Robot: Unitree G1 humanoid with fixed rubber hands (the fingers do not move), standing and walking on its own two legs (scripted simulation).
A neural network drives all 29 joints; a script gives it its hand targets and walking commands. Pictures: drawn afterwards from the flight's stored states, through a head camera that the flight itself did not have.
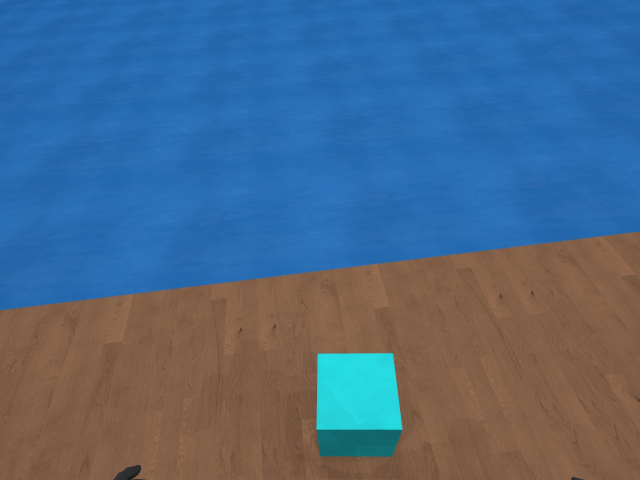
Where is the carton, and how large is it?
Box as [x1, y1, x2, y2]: [317, 353, 401, 456]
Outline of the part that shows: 392,353 318,354 317,436 320,455 391,456 401,431 401,422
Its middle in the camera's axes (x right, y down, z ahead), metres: +0.10 +0.47 +1.10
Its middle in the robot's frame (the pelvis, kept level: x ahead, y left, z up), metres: +0.45 -0.03 -0.66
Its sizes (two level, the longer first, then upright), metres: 0.210 0.200 0.250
